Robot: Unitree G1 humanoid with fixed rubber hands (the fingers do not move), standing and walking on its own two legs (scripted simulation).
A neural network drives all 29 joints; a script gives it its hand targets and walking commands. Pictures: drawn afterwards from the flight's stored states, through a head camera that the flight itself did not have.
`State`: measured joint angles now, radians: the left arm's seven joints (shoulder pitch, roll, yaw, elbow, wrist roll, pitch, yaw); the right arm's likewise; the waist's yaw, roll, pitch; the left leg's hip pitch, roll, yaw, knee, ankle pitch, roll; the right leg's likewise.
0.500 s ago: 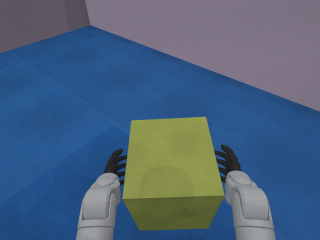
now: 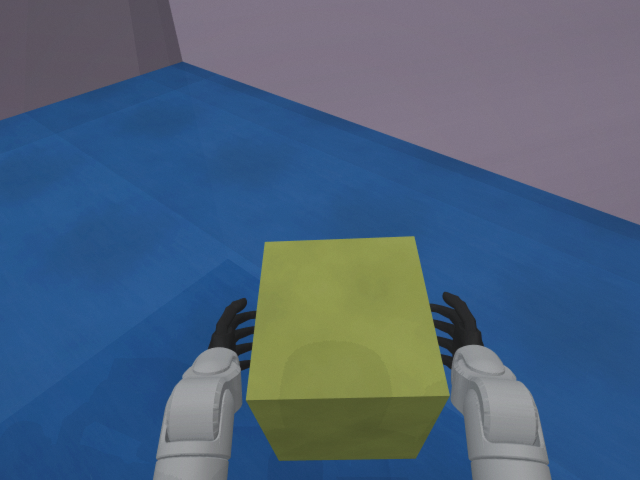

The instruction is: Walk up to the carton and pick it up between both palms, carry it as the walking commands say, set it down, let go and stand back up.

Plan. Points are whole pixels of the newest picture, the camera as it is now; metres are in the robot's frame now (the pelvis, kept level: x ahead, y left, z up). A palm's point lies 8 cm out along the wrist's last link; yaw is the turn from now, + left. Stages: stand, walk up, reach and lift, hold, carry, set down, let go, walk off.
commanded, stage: carry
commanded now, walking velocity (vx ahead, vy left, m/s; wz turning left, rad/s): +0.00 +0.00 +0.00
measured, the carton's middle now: (343, 354) +0.31 +0.00 -0.01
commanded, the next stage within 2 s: hold in 0.86 s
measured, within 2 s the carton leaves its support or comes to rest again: neither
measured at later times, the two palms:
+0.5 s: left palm (212, 366) +0.26 +0.16 +0.05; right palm (455, 358) +0.27 -0.13 +0.06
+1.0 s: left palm (224, 373) +0.26 +0.15 +0.02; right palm (457, 367) +0.27 -0.14 +0.03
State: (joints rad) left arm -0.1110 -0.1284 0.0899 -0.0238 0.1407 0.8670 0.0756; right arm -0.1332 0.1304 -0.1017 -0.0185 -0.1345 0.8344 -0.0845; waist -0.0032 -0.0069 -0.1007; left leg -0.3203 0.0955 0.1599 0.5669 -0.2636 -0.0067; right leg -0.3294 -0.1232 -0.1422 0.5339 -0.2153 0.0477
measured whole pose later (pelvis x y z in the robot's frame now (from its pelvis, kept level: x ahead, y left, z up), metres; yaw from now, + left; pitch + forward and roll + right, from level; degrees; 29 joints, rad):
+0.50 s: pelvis -0.01 +0.01 +0.00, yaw +0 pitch +1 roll +0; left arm -0.10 -0.13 0.09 -0.05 0.13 0.88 0.08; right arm -0.13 0.13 -0.10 -0.04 -0.13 0.85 -0.09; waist 0.01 -0.01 -0.08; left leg -0.32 0.08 0.17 0.55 -0.25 0.01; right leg -0.32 -0.14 -0.14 0.51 -0.19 0.06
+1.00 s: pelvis +0.00 +0.00 +0.01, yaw +6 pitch -4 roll +0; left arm -0.10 -0.13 0.04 0.07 0.15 0.77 0.09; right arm -0.09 0.12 -0.14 0.02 -0.15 0.75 -0.06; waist -0.07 -0.01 0.06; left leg -0.19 0.01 0.02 0.46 -0.21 0.00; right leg -0.16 -0.04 0.07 0.43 -0.18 0.03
